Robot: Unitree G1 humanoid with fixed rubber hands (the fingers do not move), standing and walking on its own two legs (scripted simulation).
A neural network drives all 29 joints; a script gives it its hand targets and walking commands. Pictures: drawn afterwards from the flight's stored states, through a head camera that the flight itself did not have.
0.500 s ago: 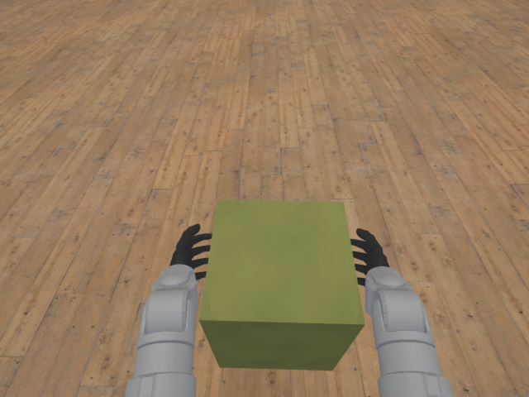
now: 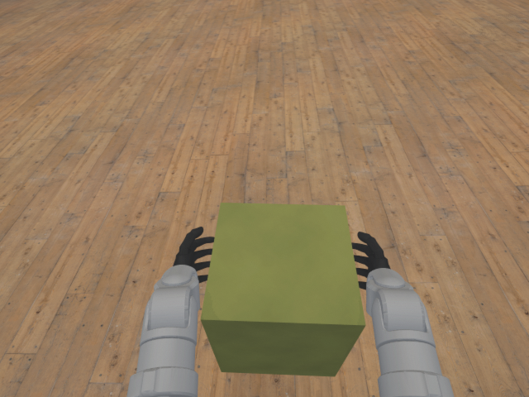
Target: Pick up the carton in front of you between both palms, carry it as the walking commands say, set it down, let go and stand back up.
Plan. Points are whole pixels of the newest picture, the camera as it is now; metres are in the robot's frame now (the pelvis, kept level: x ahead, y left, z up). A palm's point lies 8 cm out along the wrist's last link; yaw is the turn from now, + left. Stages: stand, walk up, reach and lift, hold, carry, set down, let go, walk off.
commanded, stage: hold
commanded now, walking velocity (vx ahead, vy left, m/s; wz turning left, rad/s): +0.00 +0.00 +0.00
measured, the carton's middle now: (280, 293) +0.30 +0.00 -0.04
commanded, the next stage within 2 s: set down in 0.52 s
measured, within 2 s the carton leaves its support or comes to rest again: neither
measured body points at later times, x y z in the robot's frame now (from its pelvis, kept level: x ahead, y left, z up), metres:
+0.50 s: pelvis +0.00 -0.01 +0.00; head -0.04 -0.02 +0.45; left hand +0.30 +0.15 +0.05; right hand +0.30 -0.15 +0.03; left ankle +0.00 +0.11 -0.74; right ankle +0.06 -0.11 -0.74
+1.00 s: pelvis -0.02 +0.00 -0.03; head +0.10 -0.02 +0.41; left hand +0.36 +0.14 -0.05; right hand +0.35 -0.16 -0.07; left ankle +0.00 +0.11 -0.74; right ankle +0.06 -0.11 -0.74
